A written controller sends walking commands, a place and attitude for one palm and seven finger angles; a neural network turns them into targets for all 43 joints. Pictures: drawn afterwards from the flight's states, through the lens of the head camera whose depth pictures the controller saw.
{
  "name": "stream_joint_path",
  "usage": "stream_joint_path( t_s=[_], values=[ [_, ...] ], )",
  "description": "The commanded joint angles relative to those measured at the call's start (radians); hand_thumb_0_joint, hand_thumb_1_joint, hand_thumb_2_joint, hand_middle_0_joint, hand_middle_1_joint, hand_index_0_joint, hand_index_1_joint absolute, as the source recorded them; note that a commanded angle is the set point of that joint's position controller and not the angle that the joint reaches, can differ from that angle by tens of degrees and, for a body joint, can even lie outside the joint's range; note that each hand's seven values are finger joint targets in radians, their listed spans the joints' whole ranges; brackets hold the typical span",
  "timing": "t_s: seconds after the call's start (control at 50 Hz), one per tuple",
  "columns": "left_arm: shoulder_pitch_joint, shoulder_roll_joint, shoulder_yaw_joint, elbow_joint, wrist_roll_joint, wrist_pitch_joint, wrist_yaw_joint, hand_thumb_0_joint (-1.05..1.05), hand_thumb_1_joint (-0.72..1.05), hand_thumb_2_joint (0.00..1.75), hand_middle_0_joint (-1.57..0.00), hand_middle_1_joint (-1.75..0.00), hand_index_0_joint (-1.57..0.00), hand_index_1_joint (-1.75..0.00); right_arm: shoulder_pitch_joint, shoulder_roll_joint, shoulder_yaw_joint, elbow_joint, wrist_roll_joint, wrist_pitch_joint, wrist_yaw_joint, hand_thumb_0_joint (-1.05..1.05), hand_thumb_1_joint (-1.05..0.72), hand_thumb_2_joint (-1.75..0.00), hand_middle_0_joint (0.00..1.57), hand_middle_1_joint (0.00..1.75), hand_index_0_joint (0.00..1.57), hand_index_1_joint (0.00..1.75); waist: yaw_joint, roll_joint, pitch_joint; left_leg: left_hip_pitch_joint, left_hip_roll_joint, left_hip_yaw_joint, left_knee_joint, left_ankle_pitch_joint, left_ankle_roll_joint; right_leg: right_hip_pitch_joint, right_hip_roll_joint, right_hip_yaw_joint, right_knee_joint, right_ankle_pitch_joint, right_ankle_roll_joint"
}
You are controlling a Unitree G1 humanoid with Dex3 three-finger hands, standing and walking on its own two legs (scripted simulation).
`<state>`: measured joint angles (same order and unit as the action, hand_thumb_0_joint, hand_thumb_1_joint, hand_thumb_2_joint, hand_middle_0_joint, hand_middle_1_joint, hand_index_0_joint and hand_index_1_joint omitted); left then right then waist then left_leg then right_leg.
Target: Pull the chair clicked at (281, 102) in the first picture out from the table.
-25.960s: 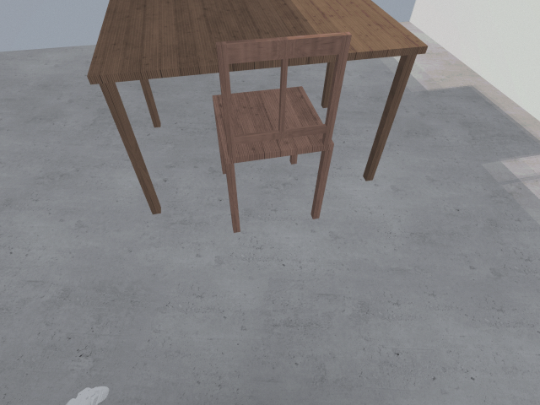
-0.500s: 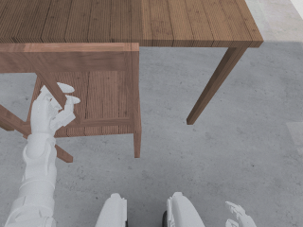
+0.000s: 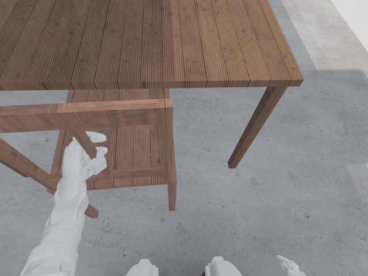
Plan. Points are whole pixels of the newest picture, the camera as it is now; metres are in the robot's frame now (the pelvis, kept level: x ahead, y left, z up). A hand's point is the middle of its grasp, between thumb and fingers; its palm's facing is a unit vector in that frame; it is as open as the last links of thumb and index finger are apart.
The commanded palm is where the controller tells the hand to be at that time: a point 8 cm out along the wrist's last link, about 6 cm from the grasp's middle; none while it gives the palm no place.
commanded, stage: step backward, pulling the chair out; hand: left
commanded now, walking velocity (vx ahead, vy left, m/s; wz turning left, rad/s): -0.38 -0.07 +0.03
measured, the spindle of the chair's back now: (93, 154) +0.40 +0.22 -0.05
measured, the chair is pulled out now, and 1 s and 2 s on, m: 0.03 0.18 0.28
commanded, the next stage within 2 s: none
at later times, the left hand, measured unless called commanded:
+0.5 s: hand (121, 189) +0.30 +0.13 -0.03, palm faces +0.07 -0.98 -0.19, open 4.9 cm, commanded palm +0.29 +0.18 -0.03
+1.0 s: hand (123, 223) +0.23 +0.12 -0.03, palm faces +0.07 -0.98 -0.20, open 5.0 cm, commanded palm +0.23 +0.17 -0.02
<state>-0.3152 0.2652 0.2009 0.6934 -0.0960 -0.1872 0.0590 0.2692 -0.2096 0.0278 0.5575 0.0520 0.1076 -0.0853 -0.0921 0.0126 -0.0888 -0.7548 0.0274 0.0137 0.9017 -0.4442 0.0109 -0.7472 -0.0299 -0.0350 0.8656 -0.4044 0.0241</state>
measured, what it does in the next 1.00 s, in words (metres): shifts its weight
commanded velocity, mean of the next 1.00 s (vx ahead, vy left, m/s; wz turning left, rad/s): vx -0.38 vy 0.00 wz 0.06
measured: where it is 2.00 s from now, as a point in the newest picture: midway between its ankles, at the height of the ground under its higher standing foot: outside the picture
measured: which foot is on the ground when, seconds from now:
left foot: down 0.00-0.98, up 1.00-1.00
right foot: down 0.00-1.00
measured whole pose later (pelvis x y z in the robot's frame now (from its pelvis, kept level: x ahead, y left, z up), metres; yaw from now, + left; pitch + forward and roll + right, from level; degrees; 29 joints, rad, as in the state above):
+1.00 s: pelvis -0.11 -0.02 +0.03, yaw +0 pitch +2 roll +0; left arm -0.42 0.18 0.03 1.04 -0.06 -0.22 0.12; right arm 0.23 -0.21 0.02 0.72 0.04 0.00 -0.12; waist -0.04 0.02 0.09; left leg -0.50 0.02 0.02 0.69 -0.31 -0.01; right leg -0.49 -0.02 -0.03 0.62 -0.16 -0.02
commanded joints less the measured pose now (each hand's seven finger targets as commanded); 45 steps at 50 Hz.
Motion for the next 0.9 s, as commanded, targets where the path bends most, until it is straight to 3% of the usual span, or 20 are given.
stream_joint_path(
  t_s=[0.0,0.02,0.06,0.1,0.18,0.24,0.28,0.32,0.38,0.42,0.44,0.5,0.52,0.58,0.64,0.74,0.8,0.82,0.84,0.88],
  values=[
    [-0.261,0.196,-0.031,-0.047,0.083,-0.009,0.047,0.0,0.9,0.9,-0.5,-1.45,-0.5,-1.45,0.096,-0.177,-0.067,-0.045,-0.013,-0.009,-0.033,0.0,-0.9,-0.9,0.2,0.3,0.2,0.3,0.008,0.08,-0.356,0.355,0.09,-0.082,-0.18,0.717,0.011,0.334,-0.056,0.037,-0.13,0.673,-0.015],
    [-0.292,0.212,-0.024,-0.037,0.085,-0.021,0.049,0.0,0.9,0.9,-0.5,-1.45,-0.5,-1.45,0.096,-0.181,-0.07,-0.04,-0.018,-0.01,-0.036,0.0,-0.9,-0.9,0.2,0.3,0.2,0.3,0.013,0.106,-0.355,0.383,0.101,-0.092,-0.196,0.771,0.011,0.338,-0.053,0.034,-0.141,0.664,-0.015],
    [-0.303,0.173,-0.054,0.024,0.087,-0.037,0.044,0.0,0.9,0.9,-0.5,-1.45,-0.5,-1.45,0.089,-0.176,-0.072,-0.027,-0.022,-0.009,-0.032,0.0,-0.9,-0.9,0.2,0.3,0.2,0.3,0.019,0.17,-0.328,0.447,0.127,-0.116,-0.229,0.822,0.015,0.322,-0.041,0.032,-0.158,0.547,-0.015],
    [-0.309,0.146,-0.077,0.057,0.086,-0.05,0.037,0.0,0.9,0.9,-0.5,-1.45,-0.5,-1.45,0.072,-0.174,-0.074,-0.024,-0.027,-0.01,-0.027,0.0,-0.9,-0.9,0.2,0.3,0.2,0.3,0.026,0.214,-0.293,0.482,0.146,-0.139,-0.267,0.817,0.024,0.312,-0.023,0.027,-0.177,0.411,-0.016],
    [-0.292,0.129,-0.09,0.067,0.087,-0.077,0.032,0.0,0.9,0.9,-0.5,-1.45,-0.5,-1.45,0.043,-0.172,-0.075,-0.025,-0.037,-0.016,-0.018,0.0,-0.9,-0.9,0.2,0.3,0.2,0.3,0.041,0.278,-0.265,0.519,0.167,-0.164,-0.32,0.811,0.03,0.336,-0.009,0.024,-0.196,0.303,-0.025],
    [-0.256,0.128,-0.086,0.052,0.087,-0.09,0.029,0.0,0.9,0.9,-0.5,-1.45,-0.5,-1.45,0.037,-0.171,-0.078,-0.024,-0.041,-0.022,-0.017,0.0,-0.9,-0.9,0.2,0.3,0.2,0.3,0.044,0.247,-0.278,0.549,0.173,-0.156,-0.321,0.857,0.028,0.374,-0.011,0.029,-0.224,0.381,-0.027],
    [-0.238,0.127,-0.083,0.04,0.087,-0.095,0.026,0.0,0.9,0.9,-0.5,-1.45,-0.5,-1.45,0.036,-0.169,-0.08,-0.022,-0.041,-0.023,-0.017,0.0,-0.9,-0.9,0.2,0.3,0.2,0.3,0.043,0.189,-0.298,0.557,0.171,-0.135,-0.306,0.88,0.021,0.413,-0.02,0.034,-0.25,0.496,-0.027],
    [-0.24,0.151,-0.069,0.045,0.082,-0.095,0.029,0.0,0.9,0.9,-0.5,-1.45,-0.5,-1.45,0.039,-0.173,-0.086,-0.022,-0.033,-0.022,-0.025,0.0,-0.9,-0.9,0.2,0.3,0.2,0.3,0.041,0.116,-0.331,0.523,0.157,-0.109,-0.294,0.806,0.005,0.483,-0.04,0.049,-0.272,0.641,-0.037],
    [-0.271,0.142,-0.091,0.061,0.079,-0.098,0.038,0.0,0.9,0.9,-0.5,-1.45,-0.5,-1.45,0.033,-0.166,-0.086,-0.01,-0.019,-0.026,-0.034,0.0,-0.9,-0.9,0.2,0.3,0.2,0.3,0.031,0.043,-0.33,0.454,0.112,-0.056,-0.286,0.581,-0.019,0.528,-0.106,0.094,-0.302,0.724,-0.054],
    [-0.282,0.176,-0.08,0.08,0.079,-0.099,0.049,0.0,0.9,0.9,-0.5,-1.45,-0.5,-1.45,0.029,-0.172,-0.087,0.001,-0.014,-0.033,-0.044,0.0,-0.9,-0.9,0.2,0.3,0.2,0.3,0.029,0.034,-0.323,0.451,0.082,-0.033,-0.281,0.456,-0.024,0.524,-0.136,0.117,-0.34,0.693,-0.058],
    [-0.286,0.164,-0.092,0.099,0.079,-0.097,0.053,0.0,0.9,0.9,-0.5,-1.45,-0.5,-1.45,0.022,-0.168,-0.082,0.01,-0.014,-0.035,-0.044,0.0,-0.9,-0.9,0.2,0.3,0.2,0.3,0.03,0.022,-0.311,0.442,0.071,-0.031,-0.284,0.397,-0.024,0.524,-0.15,0.129,-0.36,0.652,-0.059],
    [-0.335,0.153,-0.12,0.123,0.075,-0.095,0.063,0.0,0.9,0.9,-0.5,-1.45,-0.5,-1.45,0.0,-0.171,-0.078,0.025,-0.004,-0.045,-0.049,0.0,-0.9,-0.9,0.2,0.3,0.2,0.3,0.03,-0.018,-0.263,0.447,0.045,-0.029,-0.292,0.278,-0.02,0.485,-0.18,0.151,-0.441,0.463,-0.058],
    [-0.339,0.179,-0.105,0.13,0.075,-0.094,0.068,0.0,0.9,0.9,-0.5,-1.45,-0.5,-1.45,-0.002,-0.18,-0.08,0.033,-0.003,-0.049,-0.052,0.0,-0.9,-0.9,0.2,0.3,0.2,0.3,0.034,-0.005,-0.25,0.45,0.04,-0.031,-0.302,0.257,-0.018,0.474,-0.181,0.152,-0.464,0.406,-0.056],
    [-0.356,0.124,-0.15,0.152,0.066,-0.093,0.072,0.0,0.9,0.9,-0.5,-1.45,-0.5,-1.45,-0.019,-0.176,-0.073,0.045,0.005,-0.066,-0.053,0.0,-0.9,-0.9,0.2,0.3,0.2,0.3,0.039,-0.035,-0.197,0.469,0.046,-0.045,-0.352,0.205,-0.004,0.421,-0.159,0.133,-0.508,0.19,-0.039],
    [-0.374,0.098,-0.172,0.159,0.062,-0.099,0.073,0.0,0.9,0.9,-0.5,-1.45,-0.5,-1.45,-0.027,-0.182,-0.065,0.051,0.007,-0.088,-0.059,0.0,-0.9,-0.9,0.2,0.3,0.2,0.3,0.048,0.005,-0.16,0.46,0.086,-0.097,-0.452,0.151,0.017,0.387,-0.087,0.082,-0.475,0.045,-0.016],
    [-0.395,0.057,-0.195,0.141,0.058,-0.101,0.072,0.0,0.9,0.9,-0.5,-1.45,-0.5,-1.45,-0.037,-0.181,-0.061,0.045,0.0,-0.116,-0.061,0.0,-0.9,-0.9,0.2,0.3,0.2,0.3,0.064,0.15,-0.156,0.389,0.17,-0.186,-0.556,0.106,0.06,0.425,-0.009,0.045,-0.271,0.047,-0.024],
    [-0.408,0.051,-0.197,0.137,0.06,-0.099,0.067,0.0,0.9,0.9,-0.5,-1.45,-0.5,-1.45,-0.027,-0.17,-0.063,0.054,-0.012,-0.128,-0.058,0.0,-0.9,-0.9,0.2,0.3,0.2,0.3,0.061,0.121,-0.18,0.438,0.182,-0.174,-0.494,0.248,0.068,0.432,-0.014,0.06,-0.26,0.138,-0.027],
    [-0.399,0.078,-0.177,0.143,0.06,-0.095,0.066,0.0,0.9,0.9,-0.5,-1.45,-0.5,-1.45,-0.02,-0.175,-0.066,0.06,-0.014,-0.131,-0.06,0.0,-0.9,-0.9,0.2,0.3,0.2,0.3,0.061,0.11,-0.187,0.433,0.177,-0.167,-0.48,0.272,0.065,0.45,-0.014,0.066,-0.27,0.164,-0.026],
    [-0.404,0.064,-0.19,0.145,0.062,-0.092,0.063,0.0,0.9,0.9,-0.5,-1.45,-0.5,-1.45,-0.025,-0.173,-0.065,0.062,-0.016,-0.133,-0.056,0.0,-0.9,-0.9,0.2,0.3,0.2,0.3,0.058,0.121,-0.18,0.405,0.17,-0.147,-0.471,0.242,0.059,0.462,-0.023,0.075,-0.273,0.162,-0.028],
    [-0.412,0.067,-0.191,0.142,0.066,-0.091,0.062,0.0,0.9,0.9,-0.5,-1.45,-0.5,-1.45,-0.046,-0.167,-0.064,0.053,-0.018,-0.139,-0.053,0.0,-0.9,-0.9,0.2,0.3,0.2,0.3,0.064,0.107,-0.136,0.3,0.143,-0.122,-0.459,0.062,0.044,0.47,-0.055,0.107,-0.305,0.052,-0.041]
  ],
)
